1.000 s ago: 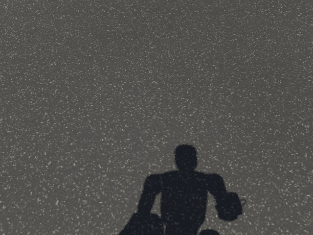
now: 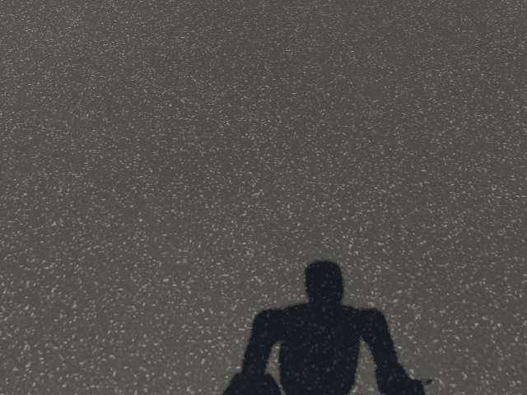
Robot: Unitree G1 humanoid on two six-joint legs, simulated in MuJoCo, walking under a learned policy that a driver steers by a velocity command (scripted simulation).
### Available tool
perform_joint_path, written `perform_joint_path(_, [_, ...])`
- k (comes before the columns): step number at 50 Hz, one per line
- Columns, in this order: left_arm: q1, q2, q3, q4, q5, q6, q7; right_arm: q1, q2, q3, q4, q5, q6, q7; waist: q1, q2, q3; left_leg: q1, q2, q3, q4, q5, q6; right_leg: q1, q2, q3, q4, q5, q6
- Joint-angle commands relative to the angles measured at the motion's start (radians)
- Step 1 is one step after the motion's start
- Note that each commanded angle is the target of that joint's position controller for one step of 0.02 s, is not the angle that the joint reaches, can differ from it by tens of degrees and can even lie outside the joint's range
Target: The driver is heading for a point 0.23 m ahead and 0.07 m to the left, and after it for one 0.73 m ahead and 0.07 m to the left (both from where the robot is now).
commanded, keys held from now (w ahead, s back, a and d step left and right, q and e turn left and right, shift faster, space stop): w+q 0.28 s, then w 0.06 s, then w+e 0.54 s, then no key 0.12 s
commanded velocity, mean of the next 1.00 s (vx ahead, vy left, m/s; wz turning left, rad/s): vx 0.49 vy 0.00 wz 0.03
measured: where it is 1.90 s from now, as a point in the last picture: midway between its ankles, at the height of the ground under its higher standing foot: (263, 318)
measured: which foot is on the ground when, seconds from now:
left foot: up 0.00-0.20, down 0.22-0.82, up 0.84-1.00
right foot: down 0.00-0.24, up 0.26-0.78, down 0.80-1.00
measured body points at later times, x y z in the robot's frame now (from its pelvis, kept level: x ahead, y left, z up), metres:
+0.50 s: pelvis +0.26 +0.07 +0.00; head +0.28 +0.08 +0.45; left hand +0.31 +0.34 -0.13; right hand +0.35 -0.19 -0.13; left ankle +0.23 +0.10 -0.75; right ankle +0.38 -0.08 -0.67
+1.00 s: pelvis +0.54 +0.06 -0.01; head +0.57 +0.05 +0.44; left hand +0.59 +0.34 -0.14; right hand +0.65 -0.20 -0.13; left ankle +0.56 +0.22 -0.66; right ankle +0.55 +0.02 -0.75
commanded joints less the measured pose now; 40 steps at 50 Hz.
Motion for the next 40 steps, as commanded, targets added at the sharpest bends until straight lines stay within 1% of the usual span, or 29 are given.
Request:
perform_joint_path(1, [-0.008, 0.102, 0.017, -0.041, 0.0, -0.016, 0.006, -0.095, 0.002, 0.012, -0.085, -0.001, -0.01, 0.013, -0.002, -0.108, 0.065, -0.013, -0.001, 0.041, -0.147, 0.103, -0.003, -0.053, -0.259, 0.061, -0.109, 0.356, -0.065])
perform_joint_path(3, [0.026, 0.117, 0.02, -0.025, 0.0, -0.013, 0.011, -0.163, 0.006, 0.019, -0.114, -0.004, -0.011, 0.019, 0.017, -0.107, 0.075, 0.007, -0.011, 0.084, -0.239, 0.116, 0.013, -0.011, -0.277, 0.032, -0.1, 0.409, -0.063])
perform_joint_path(5, [0.057, 0.128, 0.023, -0.008, 0.002, -0.006, 0.016, -0.203, -0.002, 0.02, -0.137, -0.007, -0.011, 0.023, 0.026, -0.105, 0.08, 0.017, -0.026, 0.114, -0.297, 0.078, 0.039, 0.058, -0.297, 0.007, -0.069, 0.487, -0.059])
perform_joint_path(6, [0.063, 0.134, 0.025, -0.003, 0.003, -0.001, 0.019, -0.208, -0.008, 0.019, -0.144, -0.009, -0.012, 0.023, 0.022, -0.107, 0.076, 0.03, -0.039, 0.126, -0.318, 0.044, 0.055, 0.092, -0.306, -0.007, -0.039, 0.561, -0.055])
perform_joint_path(7, [0.058, 0.143, 0.026, -0.001, 0.005, 0.005, 0.022, -0.198, -0.014, 0.016, -0.145, -0.01, -0.011, 0.021, 0.01, -0.114, 0.064, 0.064, -0.062, 0.142, -0.334, 0.0, 0.074, 0.118, -0.31, -0.025, 0.009, 0.693, -0.05])
perform_joint_path(9, [0.044, 0.174, 0.035, -0.002, 0.008, 0.018, 0.028, -0.125, -0.037, 0.003, -0.13, -0.012, -0.01, 0.012, -0.029, -0.143, 0.006, 0.173, -0.129, 0.177, -0.343, -0.115, 0.119, 0.155, -0.316, -0.051, 0.172, 0.97, -0.043])
perform_joint_path(10, [0.038, 0.189, 0.04, -0.005, 0.01, 0.03, 0.028, -0.041, -0.055, -0.008, -0.108, -0.012, -0.014, 0.007, -0.064, -0.144, -0.045, 0.267, -0.164, 0.179, -0.368, -0.157, 0.145, 0.149, -0.316, -0.055, 0.318, 1.01, -0.042])
perform_joint_path(11, [0.027, 0.196, 0.041, -0.013, 0.006, 0.038, 0.024, 0.095, -0.083, -0.026, -0.066, -0.018, -0.023, -0.002, -0.126, -0.113, -0.121, 0.453, -0.189, 0.158, -0.45, -0.132, 0.176, 0.069, -0.304, -0.067, 0.533, 0.903, -0.025])
perform_joint_path(12, [0.025, 0.168, 0.034, -0.045, 0.005, 0.037, 0.019, 0.23, -0.175, -0.058, -0.036, -0.029, -0.027, -0.018, -0.18, -0.012, -0.217, 0.694, -0.027, -0.076, -0.508, -0.226, 0.234, -0.147, -0.269, -0.07, 0.841, 0.551, 0.009])
perform_joint_path(13, [0.024, 0.084, 0.024, -0.124, -0.009, 0.027, -0.002, 0.165, -0.276, -0.083, -0.066, -0.007, -0.015, -0.024, -0.096, 0.234, -0.275, 0.951, 0.242, -0.663, -0.638, -0.2, 0.394, -0.602, -0.016, 0.015, 1.22, -0.311, 0.077])
perform_joint_path(14, [-0.096, 0.157, 0.032, -0.153, 0.003, 0.013, -0.007, 0.187, -0.266, -0.08, -0.069, 0.014, -0.002, -0.028, -0.14, 0.036, -0.254, 0.928, 0.248, -0.673, -0.699, -0.111, 0.391, -0.713, -0.046, 0.221, 1.244, -0.26, 0.067])
perform_joint_path(15, [-0.125, 0.127, 0.023, -0.162, -0.011, 0.001, -0.011, 0.137, -0.212, -0.066, -0.058, 0.016, -0.003, -0.039, -0.105, -0.007, -0.138, 0.824, 0.238, -0.518, -0.702, -0.039, 0.358, -0.739, -0.104, 0.233, 1.187, -0.164, 0.056])
perform_joint_path(16, [-0.092, 0.121, 0.02, -0.139, -0.014, -0.006, -0.009, 0.096, -0.147, -0.048, -0.052, 0.017, -0.012, -0.041, -0.053, -0.079, -0.053, 0.677, 0.192, -0.414, -0.721, 0.094, 0.305, -0.67, -0.141, 0.227, 1.071, -0.113, 0.053])
perform_joint_path(17, [-0.088, 0.114, 0.021, -0.133, 0.003, 0.007, -0.008, 0.059, -0.114, -0.036, -0.052, 0.019, -0.023, -0.045, -0.017, -0.085, -0.025, 0.595, 0.138, -0.333, -0.733, 0.169, 0.265, -0.607, -0.164, 0.234, 0.994, -0.103, 0.058])
perform_joint_path(18, [-0.039, 0.1, 0.016, -0.108, 0.02, 0.028, -0.012, 0.03, -0.083, -0.023, -0.054, 0.019, -0.036, -0.047, 0.014, -0.073, -0.035, 0.547, 0.105, -0.26, -0.753, 0.217, 0.241, -0.535, -0.172, 0.231, 0.951, -0.09, 0.063])
perform_joint_path(19, [-0.016, 0.091, 0.015, -0.095, 0.026, 0.047, -0.018, 0.041, -0.072, -0.016, -0.046, 0.02, -0.051, -0.044, 0.021, -0.056, -0.044, 0.523, 0.092, -0.223, -0.768, 0.267, 0.23, -0.495, -0.17, 0.221, 0.923, -0.084, 0.067])
perform_joint_path(21, [-0.029, 0.086, 0.017, -0.093, 0.022, 0.067, -0.029, 0.083, -0.098, -0.019, -0.018, 0.023, -0.072, -0.039, 0.022, -0.036, -0.028, 0.514, 0.072, -0.157, -0.797, 0.328, 0.21, -0.508, -0.169, 0.203, 0.872, -0.037, 0.07])
perform_joint_path(23, [-0.103, 0.089, 0.018, -0.111, 0.013, 0.074, -0.035, 0.123, -0.114, -0.02, -0.002, 0.019, -0.079, -0.037, -0.001, -0.021, 0.005, 0.54, 0.064, -0.111, -0.826, 0.33, 0.171, -0.58, -0.175, 0.202, 0.812, 0.045, 0.065])
perform_joint_path(25, [-0.17, 0.095, 0.021, -0.128, 0.003, 0.077, -0.037, 0.153, -0.111, -0.016, 0.009, 0.016, -0.081, -0.036, -0.028, -0.007, 0.027, 0.581, 0.057, -0.071, -0.845, 0.323, 0.129, -0.642, -0.162, 0.212, 0.75, 0.116, 0.057])
perform_joint_path(27, [-0.219, 0.09, 0.02, -0.14, -0.003, 0.074, -0.039, 0.167, -0.103, -0.01, 0.017, 0.013, -0.085, -0.039, -0.044, 0.002, 0.042, 0.614, 0.054, -0.027, -0.853, 0.325, 0.1, -0.668, -0.133, 0.232, 0.674, 0.175, 0.047])
perform_joint_path(29, [-0.257, 0.083, 0.016, -0.15, -0.003, 0.07, -0.041, 0.172, -0.096, -0.002, 0.024, 0.01, -0.09, -0.044, -0.052, 0.009, 0.055, 0.646, 0.06, 0.013, -0.858, 0.349, 0.084, -0.671, -0.108, 0.225, 0.593, 0.226, 0.039])
perform_joint_path(31, [-0.304, 0.073, 0.009, -0.166, 0.002, 0.068, -0.044, 0.186, -0.084, 0.006, 0.036, 0.009, -0.092, -0.053, -0.064, 0.009, 0.069, 0.687, 0.072, 0.046, -0.862, 0.398, 0.076, -0.668, -0.093, 0.187, 0.515, 0.25, 0.029])
perform_joint_path(33, [-0.349, 0.061, 0.0, -0.185, 0.007, 0.065, -0.049, 0.213, -0.078, 0.012, 0.055, 0.007, -0.092, -0.063, -0.076, 0.005, 0.083, 0.742, 0.089, 0.076, -0.845, 0.483, 0.072, -0.659, -0.079, 0.143, 0.441, 0.237, 0.012])
perform_joint_path(34, [-0.359, 0.057, -0.003, -0.192, 0.008, 0.063, -0.05, 0.22, -0.081, 0.014, 0.064, 0.006, -0.091, -0.068, -0.075, 0.007, 0.082, 0.769, 0.097, 0.094, -0.82, 0.562, 0.067, -0.639, -0.065, 0.12, 0.406, 0.215, -0.001])
perform_joint_path(36, [-0.32, 0.068, 0.001, -0.189, 0.009, 0.063, -0.046, 0.21, -0.109, 0.013, 0.071, 0.003, -0.089, -0.079, -0.043, 0.034, 0.043, 0.813, 0.112, 0.126, -0.709, 0.867, 0.051, -0.546, -0.011, 0.07, 0.37, 0.126, -0.039])
perform_joint_path(37, [-0.269, 0.08, 0.006, -0.177, 0.01, 0.063, -0.042, 0.202, -0.126, 0.01, 0.072, 0.001, -0.086, -0.086, -0.017, 0.056, 0.011, 0.834, 0.122, 0.137, -0.624, 1.018, 0.044, -0.494, 0.02, 0.052, 0.37, 0.069, -0.061])
perform_joint_path(38, [-0.177, 0.099, 0.015, -0.151, 0.012, 0.061, -0.039, 0.187, -0.143, 0.006, 0.068, -0.003, -0.079, -0.091, 0.025, 0.07, -0.035, 0.831, 0.131, 0.146, -0.492, 1.098, 0.043, -0.409, 0.046, 0.049, 0.36, 0.02, -0.087])
perform_joint_path(39, [-0.051, 0.128, 0.03, -0.113, 0.015, 0.056, -0.035, 0.17, -0.157, 0.001, 0.059, -0.005, -0.072, -0.09, 0.08, 0.071, -0.099, 0.785, 0.134, 0.151, -0.314, 1.047, 0.045, -0.272, 0.062, 0.07, 0.316, 0.005, -0.117])
perform_joint_path(40, [0.096, 0.171, 0.051, -0.075, 0.03, 0.05, -0.028, 0.124, -0.166, 0.001, 0.033, 0.004, -0.072, -0.085, 0.167, 0.027, -0.165, 0.616, 0.106, 0.175, -0.051, 0.809, 0.038, -0.047, 0.004, 0.177, 0.23, 0.026, -0.17])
